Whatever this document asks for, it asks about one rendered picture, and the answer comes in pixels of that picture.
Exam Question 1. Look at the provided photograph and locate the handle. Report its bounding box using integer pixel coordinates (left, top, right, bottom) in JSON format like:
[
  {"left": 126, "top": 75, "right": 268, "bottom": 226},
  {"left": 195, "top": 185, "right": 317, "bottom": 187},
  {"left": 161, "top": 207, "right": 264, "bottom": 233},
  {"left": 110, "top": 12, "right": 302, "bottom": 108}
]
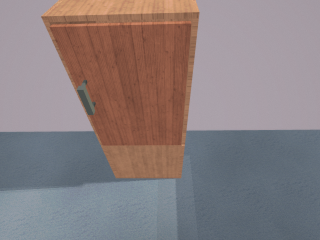
[{"left": 77, "top": 80, "right": 96, "bottom": 115}]

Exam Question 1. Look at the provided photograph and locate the cupboard door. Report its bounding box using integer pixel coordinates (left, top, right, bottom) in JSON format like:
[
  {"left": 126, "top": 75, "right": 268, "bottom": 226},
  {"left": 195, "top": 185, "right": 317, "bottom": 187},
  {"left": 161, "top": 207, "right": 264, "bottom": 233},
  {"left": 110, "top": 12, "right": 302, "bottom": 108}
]
[{"left": 49, "top": 21, "right": 192, "bottom": 146}]

